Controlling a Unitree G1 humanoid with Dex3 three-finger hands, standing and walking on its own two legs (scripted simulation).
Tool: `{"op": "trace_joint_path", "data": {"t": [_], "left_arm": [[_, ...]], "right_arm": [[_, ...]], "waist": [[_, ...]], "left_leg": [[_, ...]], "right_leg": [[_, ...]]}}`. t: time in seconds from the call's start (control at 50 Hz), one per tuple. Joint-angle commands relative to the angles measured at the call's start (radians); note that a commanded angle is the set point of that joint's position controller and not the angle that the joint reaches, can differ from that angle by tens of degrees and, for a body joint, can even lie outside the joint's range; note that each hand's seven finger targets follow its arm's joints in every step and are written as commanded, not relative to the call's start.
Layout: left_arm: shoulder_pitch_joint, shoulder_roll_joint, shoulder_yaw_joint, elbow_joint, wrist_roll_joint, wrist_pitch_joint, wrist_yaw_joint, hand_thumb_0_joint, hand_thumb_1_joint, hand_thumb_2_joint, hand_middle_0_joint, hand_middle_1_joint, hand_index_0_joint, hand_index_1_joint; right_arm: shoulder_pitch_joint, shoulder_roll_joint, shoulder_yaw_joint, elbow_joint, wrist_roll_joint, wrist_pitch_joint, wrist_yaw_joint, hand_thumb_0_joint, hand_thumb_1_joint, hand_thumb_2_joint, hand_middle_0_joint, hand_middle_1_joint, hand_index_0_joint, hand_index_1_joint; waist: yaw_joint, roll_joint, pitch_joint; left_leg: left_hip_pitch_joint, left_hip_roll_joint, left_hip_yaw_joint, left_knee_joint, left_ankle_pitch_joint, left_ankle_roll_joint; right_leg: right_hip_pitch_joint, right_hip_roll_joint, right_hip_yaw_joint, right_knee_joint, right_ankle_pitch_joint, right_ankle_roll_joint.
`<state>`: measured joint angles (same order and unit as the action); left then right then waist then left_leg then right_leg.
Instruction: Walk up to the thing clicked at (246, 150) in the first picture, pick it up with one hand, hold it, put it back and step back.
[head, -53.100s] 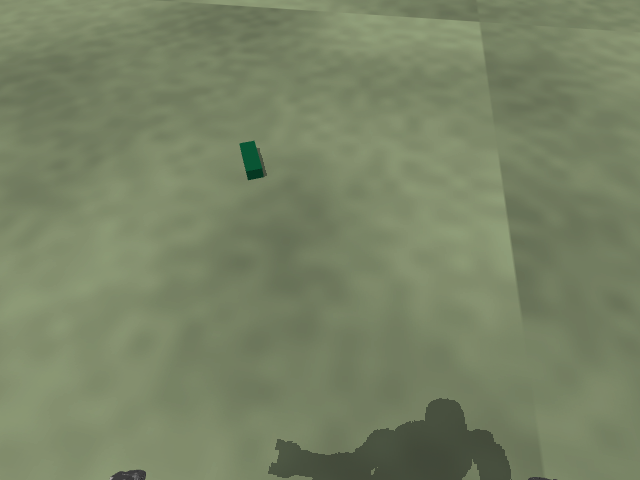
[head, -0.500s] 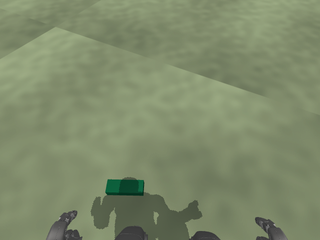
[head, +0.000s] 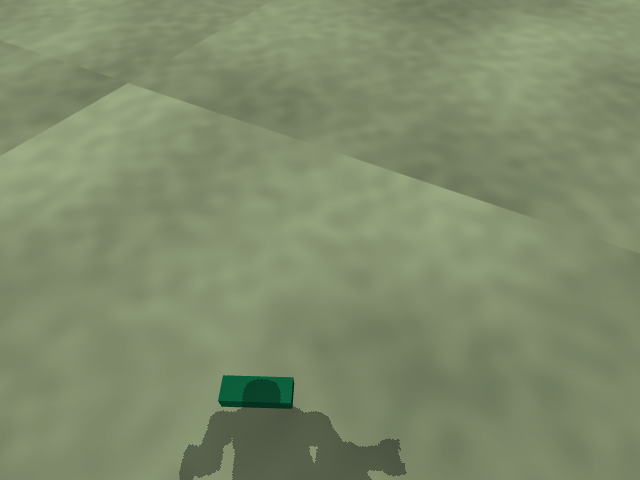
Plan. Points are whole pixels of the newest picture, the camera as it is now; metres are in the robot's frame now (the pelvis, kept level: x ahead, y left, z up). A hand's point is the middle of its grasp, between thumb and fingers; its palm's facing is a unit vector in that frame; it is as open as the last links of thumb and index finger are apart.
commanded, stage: stand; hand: left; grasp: from above
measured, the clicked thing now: (257, 392) +0.45 +0.23 -0.75
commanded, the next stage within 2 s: step back in 1.72 s
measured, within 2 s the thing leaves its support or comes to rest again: neither
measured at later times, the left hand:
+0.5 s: hand out of the picture +0.06 +0.23 -0.16, palm faces +0.00 -0.94 -0.33, open 7.4 cm
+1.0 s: hand out of the picture +0.08 +0.23 -0.15, palm faces +0.00 -0.94 -0.34, open 7.4 cm
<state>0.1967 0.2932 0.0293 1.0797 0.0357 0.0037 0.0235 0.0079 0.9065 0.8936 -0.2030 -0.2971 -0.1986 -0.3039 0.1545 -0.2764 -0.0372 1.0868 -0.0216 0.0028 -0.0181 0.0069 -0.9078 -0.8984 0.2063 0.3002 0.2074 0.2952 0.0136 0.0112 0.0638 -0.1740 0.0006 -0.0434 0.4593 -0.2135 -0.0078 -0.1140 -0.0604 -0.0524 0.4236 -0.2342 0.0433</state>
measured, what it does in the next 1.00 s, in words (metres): stands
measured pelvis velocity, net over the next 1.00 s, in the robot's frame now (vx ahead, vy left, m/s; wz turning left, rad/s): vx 0.01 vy -0.02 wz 0.00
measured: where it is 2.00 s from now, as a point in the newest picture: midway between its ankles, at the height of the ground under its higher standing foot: outside the picture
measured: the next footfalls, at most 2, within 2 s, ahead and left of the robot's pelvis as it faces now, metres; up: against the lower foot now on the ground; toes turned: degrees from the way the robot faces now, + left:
left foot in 2.00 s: +0.00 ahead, +0.12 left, +0.00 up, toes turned +0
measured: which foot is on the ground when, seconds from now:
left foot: down 0.00-1.00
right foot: down 0.00-1.00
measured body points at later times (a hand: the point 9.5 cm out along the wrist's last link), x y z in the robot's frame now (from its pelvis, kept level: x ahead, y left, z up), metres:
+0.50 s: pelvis +0.00 -0.01 +0.00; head +0.00 -0.02 +0.45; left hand +0.06 +0.28 -0.13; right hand +0.06 -0.30 -0.14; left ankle +0.03 +0.12 -0.74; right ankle +0.00 -0.15 -0.74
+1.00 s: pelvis +0.01 -0.02 +0.01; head +0.02 -0.02 +0.46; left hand +0.08 +0.28 -0.13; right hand +0.08 -0.31 -0.13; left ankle +0.03 +0.12 -0.74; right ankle +0.00 -0.15 -0.74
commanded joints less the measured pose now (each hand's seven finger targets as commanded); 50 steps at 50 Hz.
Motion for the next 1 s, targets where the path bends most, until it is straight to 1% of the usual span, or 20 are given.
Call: {"op": "trace_joint_path", "data": {"t": [0.0, 0.06, 0.08, 0.14, 0.26, 0.32, 0.36, 0.44, 0.46, 0.52, 0.6, 0.64, 0.66, 0.72, 0.76, 0.82, 0.86, 0.9, 0.92, 0.98], "left_arm": [[-0.048, 0.19, 0.04, -0.041, -0.002, -0.024, 0.016, 0.0, 0.9, 0.9, -0.2, -0.3, -0.2, -0.301], [-0.058, 0.193, 0.039, -0.034, -0.004, -0.023, 0.015, 0.0, 0.9, 0.9, -0.2, -0.3, -0.2, -0.301], [-0.056, 0.19, 0.037, -0.03, -0.005, -0.025, 0.014, 0.0, 0.9, 0.9, -0.2, -0.3, -0.2, -0.301], [-0.06, 0.197, 0.037, -0.018, -0.006, -0.022, 0.013, 0.0, 0.9, 0.9, -0.2, -0.3, -0.2, -0.301], [-0.07, 0.206, 0.036, -0.01, -0.009, -0.024, 0.01, 0.0, 0.9, 0.9, -0.2, -0.3, -0.2, -0.301], [-0.071, 0.209, 0.032, -0.004, -0.007, -0.025, 0.009, 0.0, 0.9, 0.9, -0.2, -0.3, -0.2, -0.301], [-0.088, 0.212, 0.034, -0.009, -0.01, -0.028, 0.01, 0.0, 0.9, 0.9, -0.2, -0.3, -0.2, -0.301], [-0.09, 0.217, 0.037, -0.003, -0.015, -0.026, 0.007, 0.0, 0.9, 0.9, -0.2, -0.3, -0.2, -0.301], [-0.086, 0.212, 0.034, 0.001, -0.015, -0.024, 0.006, 0.0, 0.9, 0.9, -0.2, -0.3, -0.2, -0.301], [-0.086, 0.216, 0.034, 0.005, -0.016, -0.025, 0.004, 0.0, 0.9, 0.9, -0.2, -0.3, -0.2, -0.301], [-0.1, 0.225, 0.038, 0.001, -0.018, -0.03, 0.004, 0.0, 0.9, 0.9, -0.2, -0.3, -0.2, -0.301], [-0.097, 0.219, 0.035, 0.004, -0.016, -0.03, 0.003, 0.0, 0.9, 0.9, -0.2, -0.3, -0.2, -0.301], [-0.096, 0.218, 0.036, 0.002, -0.016, -0.031, 0.003, 0.0, 0.9, 0.9, -0.2, -0.3, -0.2, -0.301], [-0.111, 0.224, 0.036, 0.002, -0.017, -0.027, 0.001, 0.0, 0.9, 0.9, -0.2, -0.3, -0.2, -0.301], [-0.111, 0.229, 0.037, 0.004, -0.016, -0.026, 0.0, 0.0, 0.9, 0.9, -0.2, -0.3, -0.2, -0.301], [-0.11, 0.227, 0.038, 0.002, -0.018, -0.03, 0.001, 0.0, 0.9, 0.9, -0.2, -0.3, -0.2, -0.301], [-0.107, 0.229, 0.038, 0.003, -0.021, -0.03, 0.0, 0.0, 0.9, 0.9, -0.2, -0.3, -0.2, -0.301], [-0.108, 0.222, 0.034, 0.006, -0.021, -0.029, 0.0, 0.0, 0.9, 0.9, -0.2, -0.3, -0.2, -0.301], [-0.115, 0.226, 0.036, 0.006, -0.022, -0.027, -0.001, 0.0, 0.9, 0.9, -0.2, -0.3, -0.2, -0.301], [-0.115, 0.225, 0.035, 0.006, -0.02, -0.028, -0.001, 0.0, 0.9, 0.9, -0.2, -0.3, -0.2, -0.301]], "right_arm": [[-0.033, -0.196, -0.04, -0.053, -0.001, -0.019, -0.008, 0.0, -0.9, -0.9, 0.2, 0.3, 0.2, 0.3], [-0.037, -0.202, -0.037, -0.044, -0.002, -0.019, -0.006, 0.0, -0.9, -0.9, 0.2, 0.3, 0.2, 0.3], [-0.046, -0.201, -0.036, -0.043, -0.001, -0.02, -0.006, 0.0, -0.9, -0.9, 0.2, 0.3, 0.2, 0.3], [-0.041, -0.201, -0.031, -0.032, 0.0, -0.018, -0.006, 0.0, -0.9, -0.9, 0.2, 0.3, 0.2, 0.3], [-0.046, -0.22, -0.028, -0.024, 0.002, -0.02, -0.005, 0.0, -0.9, -0.9, 0.2, 0.3, 0.2, 0.3], [-0.049, -0.215, -0.025, -0.019, 0.004, -0.017, -0.002, 0.0, -0.9, -0.9, 0.2, 0.3, 0.2, 0.3], [-0.048, -0.217, -0.024, -0.019, 0.002, -0.019, -0.003, 0.0, -0.9, -0.9, 0.2, 0.3, 0.2, 0.3], [-0.045, -0.225, -0.02, -0.01, 0.001, -0.021, -0.006, 0.0, -0.9, -0.9, 0.2, 0.3, 0.2, 0.3], [-0.054, -0.227, -0.02, -0.011, 0.003, -0.021, -0.004, 0.0, -0.9, -0.9, 0.2, 0.3, 0.2, 0.3], [-0.051, -0.221, -0.016, -0.006, 0.003, -0.021, -0.004, 0.0, -0.9, -0.9, 0.2, 0.3, 0.2, 0.3], [-0.054, -0.232, -0.017, -0.008, 0.003, -0.023, -0.005, 0.0, -0.9, -0.9, 0.2, 0.3, 0.2, 0.3], [-0.058, -0.233, -0.016, -0.006, 0.005, -0.024, -0.004, 0.0, -0.9, -0.9, 0.2, 0.3, 0.2, 0.3], [-0.062, -0.239, -0.016, -0.009, 0.005, -0.026, -0.004, 0.0, -0.9, -0.9, 0.2, 0.3, 0.2, 0.3], [-0.06, -0.235, -0.012, -0.002, 0.005, -0.022, -0.004, 0.0, -0.9, -0.9, 0.2, 0.3, 0.2, 0.3], [-0.064, -0.235, -0.012, -0.002, 0.005, -0.021, -0.004, 0.0, -0.9, -0.9, 0.2, 0.3, 0.2, 0.3], [-0.064, -0.238, -0.01, -0.004, 0.006, -0.025, -0.005, 0.0, -0.9, -0.9, 0.2, 0.3, 0.2, 0.3], [-0.058, -0.24, -0.009, -0.003, 0.005, -0.029, -0.005, 0.0, -0.9, -0.9, 0.2, 0.3, 0.2, 0.3], [-0.069, -0.242, -0.008, -0.002, 0.005, -0.027, -0.005, 0.0, -0.9, -0.9, 0.2, 0.3, 0.2, 0.3], [-0.065, -0.243, -0.008, 0.001, 0.005, -0.027, -0.006, 0.0, -0.9, -0.9, 0.2, 0.3, 0.2, 0.3], [-0.074, -0.248, -0.008, 0.0, 0.006, -0.025, -0.005, 0.0, -0.9, -0.9, 0.2, 0.3, 0.2, 0.3]], "waist": [[-0.009, 0.001, -0.019], [-0.006, 0.009, -0.011], [-0.001, -0.002, -0.018], [-0.003, 0.007, 0.008], [-0.003, 0.003, -0.032], [-0.004, -0.032, 0.002], [-0.009, -0.01, -0.034], [-0.008, 0.01, -0.04], [-0.007, 0.01, -0.019], [-0.004, -0.005, -0.02], [-0.008, -0.008, -0.058], [-0.01, -0.01, -0.049], [-0.007, 0.002, -0.068], [-0.014, 0.003, -0.042], [-0.01, -0.004, -0.038], [-0.006, -0.002, -0.089], [-0.009, -0.006, -0.1], [-0.006, -0.006, -0.074], [-0.011, -0.006, -0.076], [-0.005, -0.013, -0.065]], "left_leg": [[-0.008, 0.083, -0.093, -0.129, 0.023, 0.031], [-0.019, 0.085, -0.095, -0.144, 0.024, 0.03], [-0.007, 0.086, -0.09, -0.134, 0.06, 0.031], [-0.026, 0.089, -0.095, -0.152, 0.027, 0.026], [0.004, 0.094, -0.09, -0.151, 0.069, 0.029], [0.003, 0.092, -0.087, -0.152, 0.066, 0.025], [0.021, 0.098, -0.081, -0.142, 0.122, 0.028], [0.024, 0.099, -0.076, -0.152, 0.115, 0.026], [0.012, 0.098, -0.08, -0.16, 0.086, 0.023], [0.022, 0.103, -0.078, -0.159, 0.104, 0.022], [0.039, 0.105, -0.068, -0.147, 0.176, 0.026], [0.048, 0.105, -0.07, -0.152, 0.165, 0.021], [0.057, 0.108, -0.068, -0.14, 0.204, 0.024], [0.032, 0.106, -0.069, -0.164, 0.122, 0.019], [0.017, 0.107, -0.074, -0.17, 0.108, 0.019], [0.048, 0.115, -0.069, -0.15, 0.23, 0.026], [0.074, 0.116, -0.062, -0.142, 0.276, 0.025], [0.059, 0.116, -0.065, -0.147, 0.259, 0.022], [0.049, 0.113, -0.063, -0.158, 0.212, 0.02], [0.041, 0.115, -0.069, -0.157, 0.218, 0.022]], "right_leg": [[-0.016, -0.056, 0.074, -0.118, -0.005, -0.043], [-0.003, -0.056, 0.07, -0.121, -0.002, -0.042], [0.006, -0.064, 0.075, -0.125, 0.024, -0.045], [0.001, -0.058, 0.071, -0.13, -0.005, -0.042], [0.022, -0.066, 0.077, -0.139, 0.042, -0.046], [-0.014, -0.061, 0.074, -0.157, -0.017, -0.045], [0.017, -0.069, 0.077, -0.148, 0.06, -0.045], [0.023, -0.068, 0.08, -0.142, 0.073, -0.048], [0.008, -0.063, 0.074, -0.148, 0.045, -0.048], [0.006, -0.063, 0.076, -0.152, 0.041, -0.049], [0.04, -0.074, 0.087, -0.151, 0.123, -0.048], [0.022, -0.069, 0.081, -0.153, 0.103, -0.049], [0.039, -0.073, 0.081, -0.149, 0.158, -0.047], [0.018, -0.064, 0.078, -0.157, 0.072, -0.046], [0.025, -0.066, 0.078, -0.158, 0.049, -0.049], [0.067, -0.077, 0.078, -0.137, 0.174, -0.051], [0.062, -0.075, 0.074, -0.129, 0.216, -0.05], [0.053, -0.071, 0.068, -0.138, 0.192, -0.047], [0.048, -0.071, 0.073, -0.144, 0.148, -0.047], [0.053, -0.073, 0.07, -0.148, 0.154, -0.046]]}}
